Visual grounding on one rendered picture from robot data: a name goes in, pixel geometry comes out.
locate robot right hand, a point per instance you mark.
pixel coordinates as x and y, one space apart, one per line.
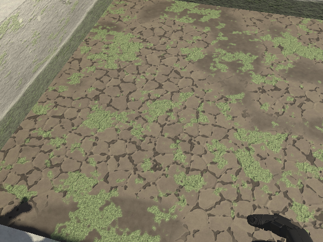
280 226

